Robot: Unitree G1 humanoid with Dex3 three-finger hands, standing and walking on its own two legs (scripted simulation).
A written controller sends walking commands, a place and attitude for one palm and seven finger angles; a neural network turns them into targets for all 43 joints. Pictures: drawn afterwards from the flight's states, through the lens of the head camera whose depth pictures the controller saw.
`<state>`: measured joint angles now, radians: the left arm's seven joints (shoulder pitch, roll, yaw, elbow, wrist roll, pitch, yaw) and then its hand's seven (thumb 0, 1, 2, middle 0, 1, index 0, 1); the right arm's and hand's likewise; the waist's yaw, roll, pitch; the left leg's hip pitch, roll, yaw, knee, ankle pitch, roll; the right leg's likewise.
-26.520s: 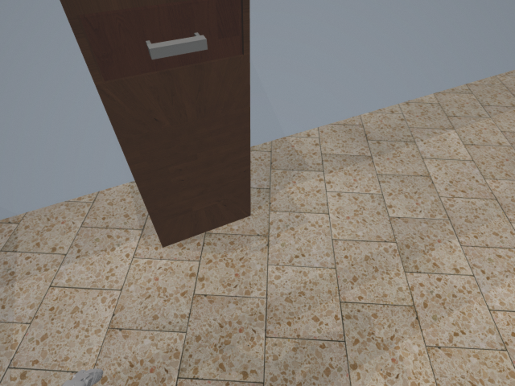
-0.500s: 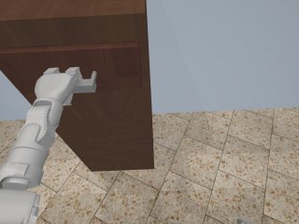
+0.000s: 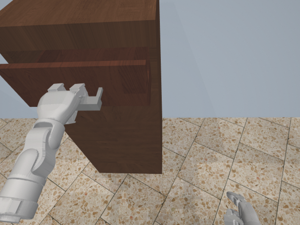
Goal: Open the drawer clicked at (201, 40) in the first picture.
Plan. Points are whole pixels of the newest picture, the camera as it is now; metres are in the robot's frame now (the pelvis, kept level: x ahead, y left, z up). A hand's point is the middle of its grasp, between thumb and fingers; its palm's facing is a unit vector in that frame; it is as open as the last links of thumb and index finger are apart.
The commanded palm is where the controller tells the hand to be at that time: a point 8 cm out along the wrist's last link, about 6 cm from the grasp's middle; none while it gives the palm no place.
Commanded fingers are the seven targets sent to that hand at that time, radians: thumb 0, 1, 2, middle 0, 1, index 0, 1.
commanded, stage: pull the drawer open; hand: left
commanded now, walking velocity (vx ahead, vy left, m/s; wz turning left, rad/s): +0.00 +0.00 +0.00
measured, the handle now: (75, 97) +0.41 +0.23 +0.12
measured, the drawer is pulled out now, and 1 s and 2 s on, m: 0.07 0.08 0.15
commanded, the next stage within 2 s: none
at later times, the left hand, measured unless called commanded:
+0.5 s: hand (68, 120) +0.35 +0.24 +0.10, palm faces -0.02 -0.02 -1.00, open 5.8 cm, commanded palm +0.33 +0.24 +0.16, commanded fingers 0.00 0.90 0.90 -0.40 -1.35 -0.40 -1.35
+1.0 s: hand (68, 120) +0.35 +0.24 +0.10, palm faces -0.01 -0.01 -1.00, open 5.9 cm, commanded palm +0.31 +0.25 +0.16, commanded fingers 0.00 0.90 0.90 -0.40 -1.35 -0.40 -1.35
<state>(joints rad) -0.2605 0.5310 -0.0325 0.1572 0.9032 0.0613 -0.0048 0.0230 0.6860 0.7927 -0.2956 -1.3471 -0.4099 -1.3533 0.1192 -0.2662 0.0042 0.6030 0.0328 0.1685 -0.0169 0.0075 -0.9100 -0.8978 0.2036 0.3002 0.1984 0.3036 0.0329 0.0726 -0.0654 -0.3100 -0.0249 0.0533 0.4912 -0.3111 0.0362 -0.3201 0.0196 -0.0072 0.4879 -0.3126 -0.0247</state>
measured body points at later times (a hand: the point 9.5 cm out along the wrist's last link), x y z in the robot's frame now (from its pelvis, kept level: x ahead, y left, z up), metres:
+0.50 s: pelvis -0.03 -0.01 +0.00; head +0.01 -0.04 +0.44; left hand +0.34 +0.24 +0.15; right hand +0.14 -0.25 -0.13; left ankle -0.06 +0.09 -0.74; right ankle -0.05 -0.10 -0.74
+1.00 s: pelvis -0.06 +0.00 +0.00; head -0.02 -0.03 +0.44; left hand +0.34 +0.24 +0.15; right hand +0.07 -0.26 -0.14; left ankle -0.06 +0.09 -0.74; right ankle -0.05 -0.10 -0.74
